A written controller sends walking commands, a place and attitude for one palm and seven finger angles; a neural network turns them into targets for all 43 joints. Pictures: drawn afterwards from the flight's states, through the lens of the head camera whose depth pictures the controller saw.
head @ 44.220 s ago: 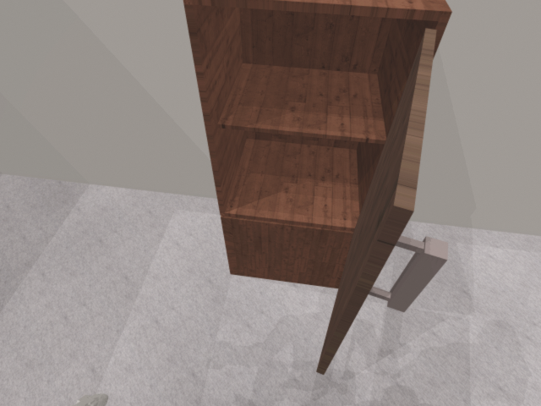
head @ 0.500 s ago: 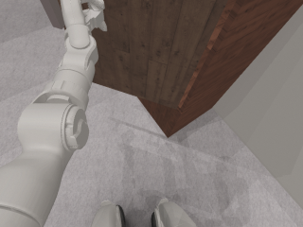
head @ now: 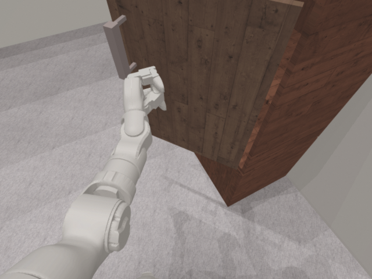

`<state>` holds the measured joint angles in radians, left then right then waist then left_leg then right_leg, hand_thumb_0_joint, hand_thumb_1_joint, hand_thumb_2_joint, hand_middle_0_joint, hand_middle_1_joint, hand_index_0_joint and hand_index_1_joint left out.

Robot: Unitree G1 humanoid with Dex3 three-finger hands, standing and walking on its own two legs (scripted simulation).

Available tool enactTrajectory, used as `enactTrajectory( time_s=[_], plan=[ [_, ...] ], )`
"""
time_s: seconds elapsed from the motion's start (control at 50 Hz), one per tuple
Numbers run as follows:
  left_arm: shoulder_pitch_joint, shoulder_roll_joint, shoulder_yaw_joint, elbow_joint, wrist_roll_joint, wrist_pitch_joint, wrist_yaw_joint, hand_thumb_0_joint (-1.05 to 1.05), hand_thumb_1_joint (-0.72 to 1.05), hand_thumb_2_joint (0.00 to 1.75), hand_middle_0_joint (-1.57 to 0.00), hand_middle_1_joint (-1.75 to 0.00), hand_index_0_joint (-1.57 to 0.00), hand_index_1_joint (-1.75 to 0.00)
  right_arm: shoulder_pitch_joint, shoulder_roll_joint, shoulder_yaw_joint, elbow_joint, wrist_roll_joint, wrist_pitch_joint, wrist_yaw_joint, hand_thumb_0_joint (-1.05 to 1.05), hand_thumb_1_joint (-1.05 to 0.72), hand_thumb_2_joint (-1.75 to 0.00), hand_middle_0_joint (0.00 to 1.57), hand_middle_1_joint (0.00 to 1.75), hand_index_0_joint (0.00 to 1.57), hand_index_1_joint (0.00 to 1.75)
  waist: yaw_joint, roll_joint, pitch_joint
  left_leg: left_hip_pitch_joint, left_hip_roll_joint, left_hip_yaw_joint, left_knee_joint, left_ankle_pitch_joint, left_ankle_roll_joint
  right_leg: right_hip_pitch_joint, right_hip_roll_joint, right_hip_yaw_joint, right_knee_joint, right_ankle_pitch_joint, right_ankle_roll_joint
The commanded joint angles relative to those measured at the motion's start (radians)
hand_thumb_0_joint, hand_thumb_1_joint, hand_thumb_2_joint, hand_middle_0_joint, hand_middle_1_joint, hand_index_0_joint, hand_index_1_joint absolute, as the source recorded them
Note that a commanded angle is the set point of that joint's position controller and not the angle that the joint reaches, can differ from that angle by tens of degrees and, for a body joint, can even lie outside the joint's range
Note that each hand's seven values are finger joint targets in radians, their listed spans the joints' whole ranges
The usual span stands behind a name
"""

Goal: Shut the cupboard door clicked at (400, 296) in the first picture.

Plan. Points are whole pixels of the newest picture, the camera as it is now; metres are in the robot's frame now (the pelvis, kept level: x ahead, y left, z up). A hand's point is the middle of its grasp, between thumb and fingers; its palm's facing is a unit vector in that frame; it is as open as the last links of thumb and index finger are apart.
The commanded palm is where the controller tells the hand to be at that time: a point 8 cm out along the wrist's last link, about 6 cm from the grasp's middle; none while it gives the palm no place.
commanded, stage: pull the fist back off the door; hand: left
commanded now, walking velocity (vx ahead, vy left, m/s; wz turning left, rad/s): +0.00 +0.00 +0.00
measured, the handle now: (123, 48) +0.66 +0.13 +0.11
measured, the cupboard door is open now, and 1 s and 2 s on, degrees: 37 37 37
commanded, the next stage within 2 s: draw the hand back to the body in 0.10 s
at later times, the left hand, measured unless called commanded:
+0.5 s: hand (135, 112) +0.42 +0.08 +0.13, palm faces +0.08 -1.00 +0.00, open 3.1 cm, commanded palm +0.37 +0.13 +0.14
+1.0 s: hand (53, 176) +0.28 +0.18 +0.16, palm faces +0.14 -0.97 -0.22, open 3.3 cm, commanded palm +0.24 +0.23 +0.18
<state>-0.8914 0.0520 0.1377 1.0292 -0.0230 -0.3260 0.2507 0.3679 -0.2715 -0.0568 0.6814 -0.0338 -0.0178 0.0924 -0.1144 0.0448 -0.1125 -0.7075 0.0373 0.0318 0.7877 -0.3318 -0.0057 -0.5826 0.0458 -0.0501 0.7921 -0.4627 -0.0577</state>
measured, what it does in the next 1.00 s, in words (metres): stands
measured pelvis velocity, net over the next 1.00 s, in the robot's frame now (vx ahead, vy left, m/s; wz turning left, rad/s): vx -0.01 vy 0.02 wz -0.01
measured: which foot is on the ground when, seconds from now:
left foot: down 0.00-1.00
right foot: down 0.00-1.00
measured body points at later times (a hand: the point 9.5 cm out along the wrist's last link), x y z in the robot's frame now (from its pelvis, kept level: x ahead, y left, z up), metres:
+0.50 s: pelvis -0.01 +0.00 +0.01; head +0.02 -0.03 +0.46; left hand +0.41 +0.13 +0.13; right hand +0.01 -0.25 -0.13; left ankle +0.02 +0.13 -0.70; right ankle -0.05 -0.08 -0.70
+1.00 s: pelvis -0.01 +0.02 +0.04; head -0.02 -0.01 +0.49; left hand +0.26 +0.23 +0.18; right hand +0.21 -0.19 -0.03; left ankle +0.02 +0.13 -0.70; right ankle -0.05 -0.08 -0.70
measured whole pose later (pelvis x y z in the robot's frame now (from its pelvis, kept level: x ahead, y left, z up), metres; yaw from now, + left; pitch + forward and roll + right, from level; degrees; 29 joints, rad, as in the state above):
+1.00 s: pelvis -0.01 +0.02 +0.04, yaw +0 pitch -3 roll +0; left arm 0.05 0.25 0.04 -0.03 -0.08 -0.06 0.05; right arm 0.12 -0.22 0.05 0.56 0.04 0.03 -0.05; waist 0.04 0.06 0.00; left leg -0.20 0.01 0.05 0.42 -0.18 0.02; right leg -0.07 0.03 -0.02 0.41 -0.29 -0.03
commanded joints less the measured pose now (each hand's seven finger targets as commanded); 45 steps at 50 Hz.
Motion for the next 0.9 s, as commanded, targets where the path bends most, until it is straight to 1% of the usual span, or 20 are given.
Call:
enactTrajectory(
  time_s=[0.0,0.02,0.1,0.14,0.2,0.26,0.3,0.36,0.42,0.48,0.54,0.6,0.66,0.7,0.72,0.74,0.76,0.82,0.86,0.88],
  plan=[
    [-0.492,0.083,-0.041,-0.269,-0.001,-0.06,0.008,0.0,0.9,0.9,-1.3,-1.5,-1.3,-1.5,0.11,-0.101,-0.032,-0.049,0.01,-0.015,-0.017,0.0,-0.9,-0.9,0.2,0.3,0.2,0.3,-0.029,-0.07,-0.409,0.409,-0.055,-0.014,-0.009,0.329,0.043,0.061,-0.002,0.047,-0.107,0.629,0.074],
    [-0.531,0.082,-0.048,-0.284,-0.008,-0.059,0.008,0.0,0.9,0.9,-1.3,-1.5,-1.3,-1.5,0.1,-0.101,-0.028,-0.05,0.012,-0.016,-0.019,0.0,-0.9,-0.9,0.2,0.3,0.2,0.3,-0.039,-0.085,-0.398,0.396,-0.058,-0.014,-0.014,0.312,0.045,0.065,-0.006,0.052,-0.112,0.627,0.08],
    [-0.54,0.108,-0.025,-0.203,-0.009,-0.046,0.017,0.0,0.9,0.9,-1.3,-1.5,-1.3,-1.5,0.08,-0.098,-0.021,-0.037,0.015,-0.014,-0.032,0.0,-0.9,-0.9,0.2,0.3,0.2,0.3,-0.045,-0.136,-0.337,0.343,-0.057,-0.017,-0.028,0.244,0.046,0.062,-0.012,0.06,-0.129,0.573,0.084],
    [-0.564,0.102,-0.031,-0.155,-0.005,-0.044,0.021,0.0,0.9,0.9,-1.3,-1.5,-1.3,-1.5,0.074,-0.098,-0.016,-0.03,0.014,-0.016,-0.034,0.0,-0.9,-0.9,0.2,0.3,0.2,0.3,-0.059,-0.135,-0.306,0.322,-0.059,-0.019,-0.03,0.202,0.047,0.036,-0.016,0.066,-0.14,0.524,0.086],
    [-0.579,0.135,0.005,-0.112,-0.013,-0.05,0.022,0.0,0.9,0.9,-1.3,-1.5,-1.3,-1.5,0.074,-0.103,-0.011,-0.03,0.009,-0.022,-0.034,0.0,-0.9,-0.9,0.2,0.3,0.2,0.3,-0.057,-0.126,-0.321,0.302,-0.06,-0.022,-0.034,0.179,0.046,0.034,-0.018,0.07,-0.141,0.492,0.085],
    [-0.361,0.249,0.122,-0.164,-0.02,-0.071,-0.006,0.0,0.9,0.9,-1.3,-1.5,-1.3,-1.5,0.069,-0.108,-0.01,-0.073,0.008,-0.017,-0.034,0.0,-0.9,-0.9,0.2,0.3,0.2,0.3,0.042,-0.117,-0.424,0.303,-0.066,-0.01,-0.053,0.246,0.044,0.177,-0.023,0.075,-0.119,0.591,0.078],
    [-0.266,0.223,0.091,-0.245,-0.014,-0.075,-0.039,0.0,0.9,0.9,-1.3,-1.5,-1.3,-1.5,0.057,-0.096,-0.008,-0.102,0.015,-0.011,-0.032,0.0,-0.9,-0.9,0.2,0.3,0.2,0.3,0.059,-0.106,-0.417,0.318,-0.065,0.006,-0.063,0.279,0.046,0.209,-0.021,0.073,-0.121,0.655,0.08],
    [-0.142,0.182,0.039,-0.394,-0.029,-0.047,-0.078,0.0,0.9,0.9,-1.3,-1.5,-1.3,-1.5,0.035,-0.1,-0.017,-0.136,0.033,-0.004,-0.034,0.0,-0.9,-0.9,0.2,0.3,0.2,0.3,0.069,-0.132,-0.401,0.369,-0.056,0.015,-0.089,0.299,0.049,0.241,-0.012,0.064,-0.148,0.665,0.083],
    [-0.127,0.177,0.018,-0.534,-0.083,0.009,-0.105,0.0,0.9,0.9,-1.3,-1.5,-1.3,-1.5,-0.006,-0.103,-0.016,-0.147,0.058,-0.006,-0.053,0.0,-0.9,-0.9,0.2,0.3,0.2,0.3,0.057,-0.185,-0.313,0.392,-0.048,0.018,-0.129,0.236,0.054,0.241,-0.009,0.064,-0.213,0.589,0.097],
    [-0.116,0.175,-0.018,-0.724,-0.098,0.027,-0.124,0.0,0.9,0.9,-1.3,-1.5,-1.3,-1.5,-0.056,-0.091,-0.013,-0.15,0.069,-0.024,-0.074,0.0,-0.9,-0.9,0.2,0.3,0.2,0.3,0.067,-0.075,-0.313,0.479,-0.044,0.018,-0.154,0.247,0.056,0.246,-0.007,0.063,-0.237,0.539,0.084],
    [-0.011,0.145,-0.068,-0.788,-0.102,0.057,-0.143,0.0,0.9,0.9,-1.3,-1.5,-1.3,-1.5,-0.093,-0.083,-0.005,-0.143,0.074,-0.045,-0.087,0.0,-0.9,-0.9,0.2,0.3,0.2,0.3,0.07,-0.049,-0.247,0.525,-0.038,0.01,-0.176,0.231,0.054,0.211,0.0,0.046,-0.259,0.458,0.07],
    [0.111,0.18,-0.037,-0.815,-0.12,0.115,-0.158,0.0,0.9,0.9,-1.3,-1.5,-1.3,-1.5,-0.136,-0.086,0.006,-0.153,0.081,-0.053,-0.098,0.0,-0.9,-0.9,0.2,0.3,0.2,0.3,0.097,-0.071,-0.208,0.526,-0.039,0.007,-0.205,0.203,0.053,0.228,-0.006,0.044,-0.284,0.406,0.068],
    [0.243,0.211,-0.01,-0.889,-0.134,0.176,-0.182,0.0,0.9,0.9,-1.22,-1.41,-1.22,-1.41,-0.187,-0.086,0.017,-0.183,0.088,-0.048,-0.106,0.0,-0.9,-0.9,0.2,0.3,0.2,0.3,0.129,-0.077,-0.2,0.548,-0.039,0.01,-0.229,0.237,0.053,0.278,-0.013,0.042,-0.292,0.442,0.065],
    [0.299,0.214,-0.009,-0.964,-0.149,0.211,-0.202,0.0,0.9,0.9,-1.16,-1.35,-1.16,-1.35,-0.23,-0.078,0.029,-0.203,0.095,-0.044,-0.109,0.0,-0.9,-0.9,0.2,0.3,0.2,0.3,0.136,-0.088,-0.181,0.559,-0.038,0.012,-0.245,0.253,0.052,0.301,-0.019,0.039,-0.3,0.469,0.064],
    [0.354,0.241,-0.104,-1.076,-0.075,0.175,-0.202,0.0,0.9,0.9,-1.13,-1.32,-1.13,-1.32,-0.248,-0.053,0.038,-0.22,0.09,-0.025,-0.118,0.0,-0.9,-0.9,0.2,0.3,0.2,0.3,0.105,-0.093,-0.117,0.594,-0.038,-0.001,-0.295,0.238,0.049,0.289,-0.047,0.075,-0.358,0.483,0.081],
    [0.435,0.266,-0.059,-1.07,-0.076,0.174,-0.196,0.0,0.9,0.9,-1.11,-1.29,-1.11,-1.29,-0.262,-0.058,0.036,-0.222,0.087,-0.014,-0.127,0.0,-0.9,-0.9,0.2,0.3,0.2,0.3,0.114,-0.093,-0.097,0.605,-0.033,0.001,-0.306,0.234,0.049,0.3,-0.047,0.073,-0.377,0.477,0.082],
    [0.49,0.266,-0.075,-1.104,-0.072,0.178,-0.198,0.0,0.9,0.9,-1.08,-1.26,-1.08,-1.26,-0.27,-0.059,0.044,-0.229,0.085,-0.002,-0.131,0.0,-0.9,-0.9,0.2,0.3,0.2,0.3,0.122,-0.101,-0.091,0.618,-0.035,-0.001,-0.324,0.242,0.053,0.327,-0.046,0.069,-0.391,0.472,0.079],
    [0.536,0.287,-0.061,-1.18,-0.061,0.188,-0.196,0.0,0.9,0.9,-1.0,-1.17,-1.0,-1.17,-0.299,-0.051,0.055,-0.235,0.081,0.017,-0.144,0.0,-0.9,-0.9,0.2,0.3,0.2,0.3,0.115,-0.087,-0.03,0.659,-0.027,0.002,-0.365,0.238,0.051,0.331,-0.037,0.061,-0.437,0.422,0.069],
    [0.592,0.317,-0.036,-1.215,-0.058,0.198,-0.194,0.0,0.9,0.9,-0.94,-1.11,-0.94,-1.11,-0.305,-0.052,0.059,-0.238,0.077,0.023,-0.15,0.0,-0.9,-0.9,0.2,0.3,0.2,0.3,0.121,-0.071,-0.014,0.68,-0.026,0.001,-0.385,0.239,0.052,0.35,-0.036,0.062,-0.466,0.401,0.064],
    [0.6,0.31,-0.038,-1.258,-0.056,0.199,-0.192,0.0,0.9,0.9,-0.92,-1.08,-0.92,-1.08,-0.312,-0.046,0.064,-0.243,0.076,0.023,-0.151,0.0,-0.9,-0.9,0.2,0.3,0.2,0.3,0.12,-0.032,-0.033,0.702,-0.028,0.0,-0.391,0.255,0.052,0.366,-0.037,0.06,-0.465,0.414,0.06]
  ],
)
